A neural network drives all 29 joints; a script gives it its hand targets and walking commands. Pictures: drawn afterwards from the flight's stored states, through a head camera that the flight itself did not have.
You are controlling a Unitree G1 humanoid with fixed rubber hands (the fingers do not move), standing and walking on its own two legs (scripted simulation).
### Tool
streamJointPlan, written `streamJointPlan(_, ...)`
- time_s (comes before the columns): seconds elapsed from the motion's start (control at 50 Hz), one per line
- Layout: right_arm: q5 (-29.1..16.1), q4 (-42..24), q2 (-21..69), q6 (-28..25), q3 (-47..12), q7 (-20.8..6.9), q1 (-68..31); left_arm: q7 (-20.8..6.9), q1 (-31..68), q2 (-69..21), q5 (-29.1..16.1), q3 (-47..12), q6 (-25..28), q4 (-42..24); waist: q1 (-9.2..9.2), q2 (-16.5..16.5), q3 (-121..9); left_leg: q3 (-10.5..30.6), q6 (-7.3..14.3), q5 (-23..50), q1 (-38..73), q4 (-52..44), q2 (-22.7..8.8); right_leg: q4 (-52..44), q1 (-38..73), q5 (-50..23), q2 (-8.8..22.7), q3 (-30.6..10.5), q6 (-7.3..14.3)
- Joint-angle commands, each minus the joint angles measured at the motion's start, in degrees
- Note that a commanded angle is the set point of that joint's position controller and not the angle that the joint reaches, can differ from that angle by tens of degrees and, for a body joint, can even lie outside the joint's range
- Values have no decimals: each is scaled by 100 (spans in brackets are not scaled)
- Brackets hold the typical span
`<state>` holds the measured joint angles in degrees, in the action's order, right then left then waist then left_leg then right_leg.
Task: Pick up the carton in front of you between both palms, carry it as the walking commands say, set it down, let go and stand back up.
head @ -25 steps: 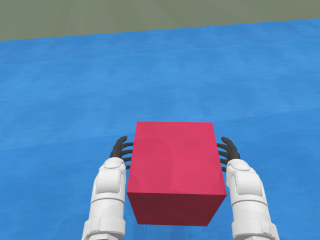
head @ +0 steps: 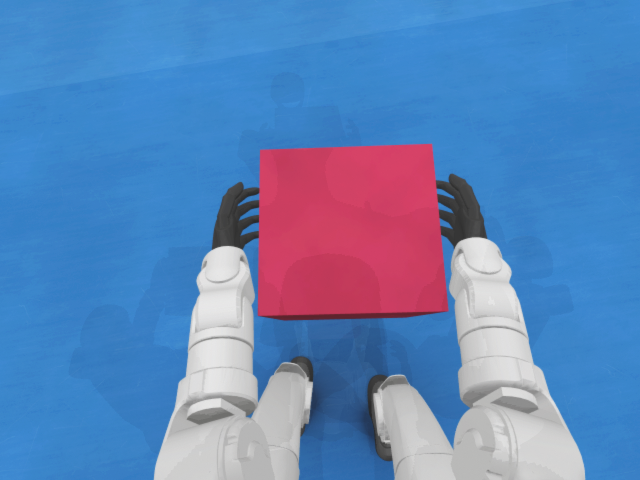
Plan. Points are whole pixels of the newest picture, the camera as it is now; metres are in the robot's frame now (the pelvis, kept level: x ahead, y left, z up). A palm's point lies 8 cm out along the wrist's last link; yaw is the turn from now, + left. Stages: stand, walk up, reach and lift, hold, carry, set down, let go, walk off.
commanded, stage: set down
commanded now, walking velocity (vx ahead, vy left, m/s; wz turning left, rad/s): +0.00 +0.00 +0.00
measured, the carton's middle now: (345, 247) +0.39 +0.01 -0.15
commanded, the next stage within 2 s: none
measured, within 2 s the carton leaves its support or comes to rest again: rests again in 1.90 s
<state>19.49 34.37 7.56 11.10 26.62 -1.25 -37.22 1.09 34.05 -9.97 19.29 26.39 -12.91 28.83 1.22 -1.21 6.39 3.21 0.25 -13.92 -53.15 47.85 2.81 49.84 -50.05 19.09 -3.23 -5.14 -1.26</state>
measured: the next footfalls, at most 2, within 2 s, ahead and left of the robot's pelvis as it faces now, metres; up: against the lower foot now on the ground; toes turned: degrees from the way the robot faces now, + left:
none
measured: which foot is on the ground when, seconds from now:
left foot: down 0.00-1.00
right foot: down 0.00-1.00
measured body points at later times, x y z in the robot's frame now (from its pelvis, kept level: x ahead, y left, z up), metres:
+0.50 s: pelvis -0.01 -0.01 -0.12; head +0.24 +0.01 +0.25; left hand +0.43 +0.18 -0.22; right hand +0.46 -0.12 -0.22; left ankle +0.08 +0.11 -0.69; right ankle +0.04 -0.13 -0.69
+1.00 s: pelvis -0.04 +0.00 -0.25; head +0.28 +0.03 +0.07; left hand +0.46 +0.21 -0.37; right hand +0.50 -0.09 -0.37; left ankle +0.08 +0.11 -0.69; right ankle +0.04 -0.13 -0.69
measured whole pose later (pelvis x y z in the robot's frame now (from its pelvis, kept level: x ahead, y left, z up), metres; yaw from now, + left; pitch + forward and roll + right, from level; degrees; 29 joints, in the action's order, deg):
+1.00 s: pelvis -0.04 +0.00 -0.25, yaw -3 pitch +46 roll -3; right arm 9.2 47.7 -2.4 14.5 23.1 7.1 -70.1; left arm 2.2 65.0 4.7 11.6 28.4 -17.1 40.1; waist 5.2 -3.9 -0.6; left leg 5.1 -2.8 -26.5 -122.3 103.2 5.5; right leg 105.0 -118.4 32.7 -9.7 -3.4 -3.8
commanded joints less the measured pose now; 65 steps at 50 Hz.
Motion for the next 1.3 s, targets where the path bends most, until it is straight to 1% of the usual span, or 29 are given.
streamJointPlan(0.0, -986, -92, 4874, -495, -3449, -989, -2943, -978, 3260, -4840, -988, -3666, 530, -86, -49, 94, -6117, 32, -193, 2831, 3261, 772, 378, 257, -22, -1819, -596, 351, 45)
streamJointPlan(0.04, -1180, -327, 5031, -461, -3822, -924, -3011, -1010, 3303, -4841, -1125, -3952, 503, -259, 41, 92, -6826, -37, -211, 2984, 2976, 1081, 415, 546, -167, -2029, -615, 345, -14)
streamJointPlan(0.06, -1234, -376, 5097, -405, -3932, -904, -3015, -1038, 3287, -4835, -1150, -4011, 451, -286, 90, 87, -6972, -82, -215, 2892, 2705, 1183, 433, 653, -227, -2036, -617, 337, -34)
streamJointPlan(0.1, -1282, -338, 5220, -248, -4019, -898, -3012, -1126, 3254, -4811, -1140, -4005, 305, -232, 175, 42, -6936, -176, -208, 2444, 2034, 1321, 465, 808, -410, -1837, -614, 319, -65)
streamJointPlan(0.14, -1278, -180, 5354, -64, -3972, -926, -3040, -1246, 3275, -4779, -1095, -3874, 139, -54, 242, -15, -6620, -273, -195, 1811, 1313, 1405, 489, 927, -656, -1456, -611, 310, -96)
streamJointPlan(0.18, -1241, 26, 5411, 106, -3807, -955, -3118, -1364, 3354, -4738, -1035, -3674, -20, 152, 285, -47, -6268, -331, -166, 1329, 738, 1498, 505, 1032, -981, -1094, -611, 318, -110)
streamJointPlan(0.22, -1204, 211, 5404, 223, -3614, -956, -3247, -1450, 3451, -4664, -986, -3453, -138, 356, 323, -83, -6026, -364, -143, 1053, 296, 1632, 515, 1149, -1317, -850, -611, 327, -115)
streamJointPlan(0.26, -1168, 365, 5355, 273, -3442, -926, -3391, -1497, 3562, -4579, -948, -3248, -195, 543, 352, -112, -5927, -381, -132, 941, -67, 1805, 526, 1307, -1624, -743, -616, 331, -121)
streamJointPlan(0.34, -1113, 575, 5199, 221, -3195, -805, -3660, -1503, 3798, -4414, -919, -2955, -178, 810, 376, -134, -6049, -390, -146, 992, -615, 2203, 543, 1716, -2128, -764, -661, 368, -138)
streamJointPlan(0.42, -1140, 634, 5020, 99, -3103, -663, -4030, -1455, 4133, -4280, -988, -2839, -106, 900, 399, -120, -6397, -421, -203, 1058, -1011, 2629, 558, 2186, -2512, -758, -735, 443, -149)
streamJointPlan(0.54, -1337, 570, 4846, 25, -3240, -461, -4707, -1309, 4701, -4160, -1224, -2930, -91, 868, 489, -71, -7019, -516, -297, 1035, -1357, 3257, 578, 2899, -2974, -571, -852, 595, -149)
streamJointPlan(0.64, -1488, 625, 4729, 86, -3279, -364, -5249, -1217, 5195, -4011, -1378, -2964, -161, 820, 575, -71, -7302, -588, -337, 903, -1584, 3707, 575, 3415, -3376, -333, -917, 720, -151)
streamJointPlan(0.8, -1556, 971, 4441, 190, -3004, -304, -6060, -1160, 5997, -3733, -1446, -2782, -278, 918, 665, -36, -7243, -672, -377, 609, -1958, 4285, 548, 4091, -4161, 117, -978, 868, -108)
streamJointPlan(0.94, -1550, 1308, 4078, 217, -2684, -295, -6641, -1195, 6601, -3396, -1426, -2517, -308, 1102, 721, -3, -6975, -714, -388, 380, -2364, 4752, 500, 4618, -4747, 432, -982, 944, -73)
streamJointPlan(1.0, -1599, 1401, 3947, 203, -2651, -273, -6861, -1206, 6820, -3268, -1453, -2467, -295, 1163, 764, -4, -6897, -744, -391, 362, -2533, 4973, 473, 4851, -4921, 491, -976, 960, -66)
streamJointPlan(1.1, -1762, 1435, 3733, 165, -2733, -225, -7236, -1239, 7158, -3009, -1578, -2447, -254, 1190, 863, -54, -6853, -779, -390, 444, -2738, 5363, 421, 5262, -5056, 474, -953, 986, -74)
streamJointPlan(1.26, -2187, 1388, 3446, 75, -3101, -163, -7818, -1299, 7714, -2605, -1978, -2630, -166, 1173, 1016, -178, -6847, -816, -386, 770, -2861, 6016, 322, 5933, -5014, 216, -885, 1008, -77)
streamJointPlan(1.28, -2218, 1356, 3437, 68, -3138, -171, -7908, -1316, 7895, -2597, -2055, -2650, -152, 1069, 1083, -239, -6796, -823, -382, 701, -3175, 6034, 333, 5999, -4965, 228, -861, 987, -47)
